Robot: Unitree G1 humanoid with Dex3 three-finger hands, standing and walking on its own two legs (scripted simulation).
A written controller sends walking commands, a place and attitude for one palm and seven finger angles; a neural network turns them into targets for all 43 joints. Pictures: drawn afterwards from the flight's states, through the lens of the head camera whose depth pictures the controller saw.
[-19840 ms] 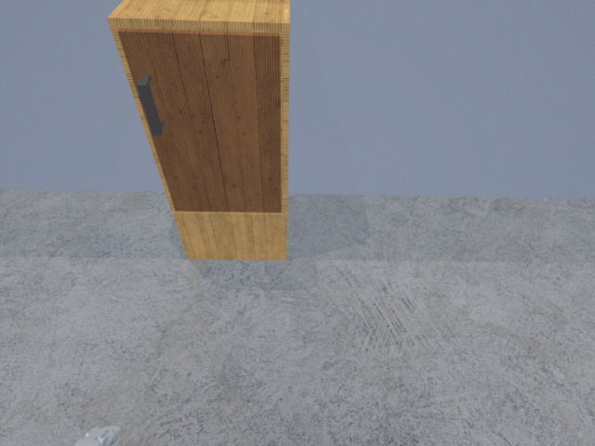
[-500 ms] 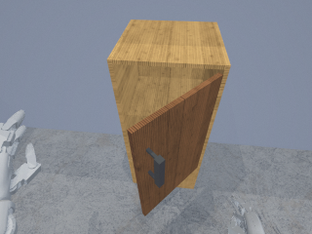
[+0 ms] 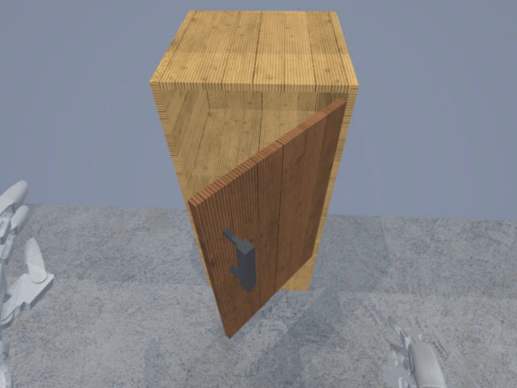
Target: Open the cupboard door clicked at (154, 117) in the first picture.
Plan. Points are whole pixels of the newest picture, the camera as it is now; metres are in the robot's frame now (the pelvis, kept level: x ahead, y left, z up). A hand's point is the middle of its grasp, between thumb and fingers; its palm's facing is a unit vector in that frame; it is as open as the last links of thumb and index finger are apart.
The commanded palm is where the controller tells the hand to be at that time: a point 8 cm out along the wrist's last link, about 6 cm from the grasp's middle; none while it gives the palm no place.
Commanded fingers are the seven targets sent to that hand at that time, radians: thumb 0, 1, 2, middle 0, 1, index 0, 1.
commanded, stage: step back with the hand held close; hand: left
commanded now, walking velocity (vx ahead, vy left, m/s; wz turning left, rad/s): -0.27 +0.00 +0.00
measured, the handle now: (239, 260) +0.34 +0.07 -0.03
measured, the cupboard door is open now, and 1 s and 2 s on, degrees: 48 48 48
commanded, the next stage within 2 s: stop stepping back and stand still in 0.96 s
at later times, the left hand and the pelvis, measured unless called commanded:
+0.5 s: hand out of the picture +0.14 +0.28 +0.15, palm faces +0.49 -0.75 -0.44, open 7.4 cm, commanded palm +0.07 +0.31 +0.17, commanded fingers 0.00 0.90 0.90 -0.20 -0.30 -0.20 -0.30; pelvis -0.06 +0.01 -0.02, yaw +2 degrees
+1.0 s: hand out of the picture +0.08 +0.23 +0.16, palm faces +0.34 -0.83 -0.44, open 7.4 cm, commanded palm -0.01 +0.28 +0.17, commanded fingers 0.00 0.90 0.90 -0.20 -0.30 -0.20 -0.30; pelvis -0.15 -0.02 -0.01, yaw -2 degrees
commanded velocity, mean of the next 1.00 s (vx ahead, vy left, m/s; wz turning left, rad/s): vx -0.33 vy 0.00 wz -0.02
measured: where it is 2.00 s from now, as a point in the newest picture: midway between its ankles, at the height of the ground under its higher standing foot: outside the picture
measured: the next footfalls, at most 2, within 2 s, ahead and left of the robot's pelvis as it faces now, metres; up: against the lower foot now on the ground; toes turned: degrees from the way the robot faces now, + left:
right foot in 1.02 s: -0.21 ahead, -0.12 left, +0.00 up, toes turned -4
left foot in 1.28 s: -0.22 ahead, +0.09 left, +0.00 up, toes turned +6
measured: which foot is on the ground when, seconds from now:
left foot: down 0.00-1.00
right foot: down 0.00-0.62, up 0.64-1.00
